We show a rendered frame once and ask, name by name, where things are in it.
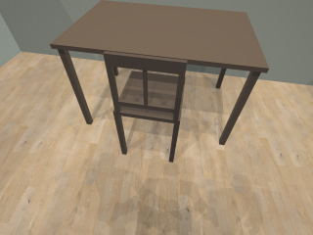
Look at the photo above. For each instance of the chair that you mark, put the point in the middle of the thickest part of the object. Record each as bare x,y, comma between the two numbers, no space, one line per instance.
146,95

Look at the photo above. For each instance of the table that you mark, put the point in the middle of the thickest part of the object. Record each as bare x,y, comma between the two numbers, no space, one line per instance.
203,37

